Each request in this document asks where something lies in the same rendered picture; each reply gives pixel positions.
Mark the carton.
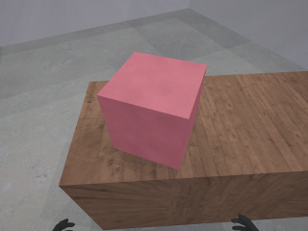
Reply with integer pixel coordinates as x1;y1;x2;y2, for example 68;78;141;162
96;52;207;170

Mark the robot right hand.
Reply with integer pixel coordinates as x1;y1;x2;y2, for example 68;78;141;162
231;214;259;231

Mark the robot left hand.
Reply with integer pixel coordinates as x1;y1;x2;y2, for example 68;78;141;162
52;218;75;231

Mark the pedestal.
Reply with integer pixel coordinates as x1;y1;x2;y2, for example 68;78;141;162
59;71;308;230

